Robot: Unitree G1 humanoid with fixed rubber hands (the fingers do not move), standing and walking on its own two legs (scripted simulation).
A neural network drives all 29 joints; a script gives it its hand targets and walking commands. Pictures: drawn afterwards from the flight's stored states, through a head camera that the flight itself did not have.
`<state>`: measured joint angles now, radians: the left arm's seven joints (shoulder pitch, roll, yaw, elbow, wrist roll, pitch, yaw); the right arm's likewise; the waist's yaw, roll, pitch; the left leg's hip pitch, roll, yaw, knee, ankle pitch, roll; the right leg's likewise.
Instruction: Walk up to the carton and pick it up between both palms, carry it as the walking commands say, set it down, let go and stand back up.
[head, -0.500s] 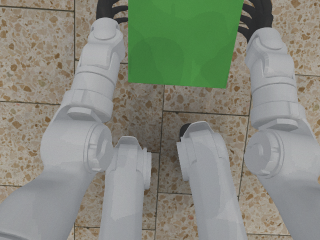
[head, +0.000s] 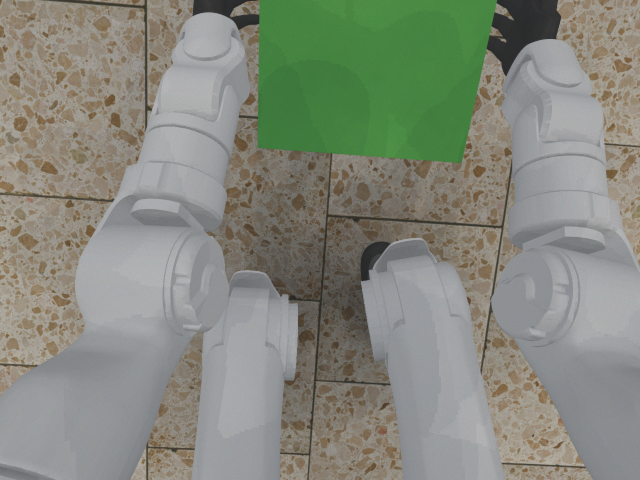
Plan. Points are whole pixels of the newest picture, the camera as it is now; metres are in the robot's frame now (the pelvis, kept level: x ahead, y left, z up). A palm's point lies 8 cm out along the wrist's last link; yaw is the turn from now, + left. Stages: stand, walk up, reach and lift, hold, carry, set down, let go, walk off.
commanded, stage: set down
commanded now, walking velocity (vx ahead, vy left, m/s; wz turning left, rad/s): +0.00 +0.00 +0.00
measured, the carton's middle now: (359, 54) +0.53 -0.12 -0.25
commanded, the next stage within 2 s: none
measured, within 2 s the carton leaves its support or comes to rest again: rests again in 1.20 s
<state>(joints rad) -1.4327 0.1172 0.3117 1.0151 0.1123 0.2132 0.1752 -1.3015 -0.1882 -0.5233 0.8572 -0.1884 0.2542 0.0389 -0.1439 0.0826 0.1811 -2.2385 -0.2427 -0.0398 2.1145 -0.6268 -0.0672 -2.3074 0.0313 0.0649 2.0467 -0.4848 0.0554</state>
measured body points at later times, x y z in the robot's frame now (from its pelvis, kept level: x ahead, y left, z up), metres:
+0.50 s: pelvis +0.01 +0.00 +0.00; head +0.37 -0.04 +0.26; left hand +0.58 +0.02 -0.17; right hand +0.51 -0.28 -0.17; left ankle +0.09 +0.11 -0.36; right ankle +0.13 -0.13 -0.36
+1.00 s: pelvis +0.01 +0.00 -0.01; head +0.37 -0.04 +0.25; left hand +0.58 +0.02 -0.17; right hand +0.51 -0.28 -0.17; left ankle +0.09 +0.11 -0.36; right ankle +0.13 -0.13 -0.36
